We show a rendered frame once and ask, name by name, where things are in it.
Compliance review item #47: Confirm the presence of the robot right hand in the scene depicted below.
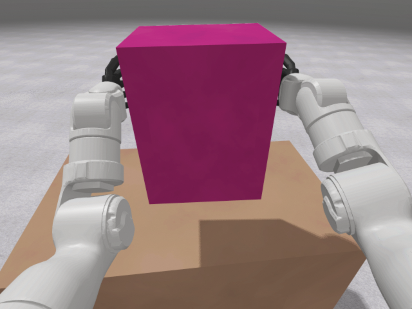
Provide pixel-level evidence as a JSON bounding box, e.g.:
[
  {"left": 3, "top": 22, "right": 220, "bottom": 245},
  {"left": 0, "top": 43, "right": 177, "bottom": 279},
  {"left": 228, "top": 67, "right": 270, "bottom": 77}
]
[{"left": 276, "top": 54, "right": 299, "bottom": 106}]

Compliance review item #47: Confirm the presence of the right robot upper arm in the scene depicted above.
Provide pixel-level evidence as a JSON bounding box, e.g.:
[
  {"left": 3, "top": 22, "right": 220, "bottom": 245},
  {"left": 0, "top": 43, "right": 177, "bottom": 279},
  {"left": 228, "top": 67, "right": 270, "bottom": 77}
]
[{"left": 321, "top": 162, "right": 412, "bottom": 309}]

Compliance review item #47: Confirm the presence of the left robot forearm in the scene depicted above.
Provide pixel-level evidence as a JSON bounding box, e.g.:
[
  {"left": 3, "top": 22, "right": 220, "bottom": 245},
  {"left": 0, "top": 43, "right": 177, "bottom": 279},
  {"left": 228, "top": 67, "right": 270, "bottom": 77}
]
[{"left": 52, "top": 81, "right": 127, "bottom": 248}]

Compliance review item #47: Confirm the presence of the pedestal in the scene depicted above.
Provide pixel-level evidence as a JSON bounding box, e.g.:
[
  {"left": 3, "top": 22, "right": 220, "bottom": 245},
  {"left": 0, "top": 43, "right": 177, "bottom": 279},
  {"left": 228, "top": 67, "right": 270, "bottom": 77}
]
[{"left": 0, "top": 140, "right": 366, "bottom": 309}]

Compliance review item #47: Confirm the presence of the right robot forearm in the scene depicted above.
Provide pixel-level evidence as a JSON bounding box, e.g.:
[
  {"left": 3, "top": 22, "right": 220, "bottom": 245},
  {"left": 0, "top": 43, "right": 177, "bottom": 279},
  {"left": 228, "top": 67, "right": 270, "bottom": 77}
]
[{"left": 279, "top": 73, "right": 412, "bottom": 212}]

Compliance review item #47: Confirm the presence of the robot left hand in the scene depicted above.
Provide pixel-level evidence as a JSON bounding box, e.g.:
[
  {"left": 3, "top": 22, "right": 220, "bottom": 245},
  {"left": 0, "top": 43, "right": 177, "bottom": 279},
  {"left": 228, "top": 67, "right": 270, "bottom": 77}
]
[{"left": 102, "top": 55, "right": 129, "bottom": 109}]

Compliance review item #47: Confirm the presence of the carton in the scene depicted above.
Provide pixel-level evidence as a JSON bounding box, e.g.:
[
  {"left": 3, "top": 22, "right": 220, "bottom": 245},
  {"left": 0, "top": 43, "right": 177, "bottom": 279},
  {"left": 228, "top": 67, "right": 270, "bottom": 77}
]
[{"left": 116, "top": 23, "right": 286, "bottom": 204}]

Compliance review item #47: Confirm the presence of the left robot upper arm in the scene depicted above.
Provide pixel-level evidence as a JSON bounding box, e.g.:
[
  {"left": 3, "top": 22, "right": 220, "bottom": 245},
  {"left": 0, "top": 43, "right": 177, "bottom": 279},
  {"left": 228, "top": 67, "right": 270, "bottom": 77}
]
[{"left": 0, "top": 194, "right": 135, "bottom": 309}]

